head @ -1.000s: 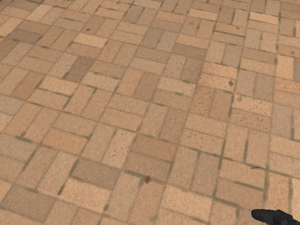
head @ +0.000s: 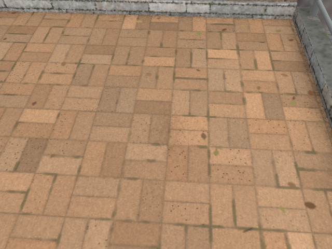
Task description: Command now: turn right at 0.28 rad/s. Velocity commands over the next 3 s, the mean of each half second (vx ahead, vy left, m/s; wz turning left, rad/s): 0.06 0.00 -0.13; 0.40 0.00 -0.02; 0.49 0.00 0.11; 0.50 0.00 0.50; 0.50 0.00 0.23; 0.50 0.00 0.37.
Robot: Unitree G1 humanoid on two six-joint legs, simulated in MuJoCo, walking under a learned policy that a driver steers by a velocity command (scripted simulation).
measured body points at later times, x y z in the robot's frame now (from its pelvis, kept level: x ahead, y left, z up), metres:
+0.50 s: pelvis +0.06 +0.03 +0.00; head +0.05 +0.02 +0.45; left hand +0.17 +0.26 -0.12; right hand +0.15 -0.23 -0.12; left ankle +0.06 +0.12 -0.74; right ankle +0.03 -0.09 -0.73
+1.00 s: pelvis +0.28 +0.06 +0.00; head +0.29 +0.07 +0.45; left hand +0.37 +0.32 -0.13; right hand +0.37 -0.20 -0.10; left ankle +0.31 +0.13 -0.74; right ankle +0.20 -0.07 -0.65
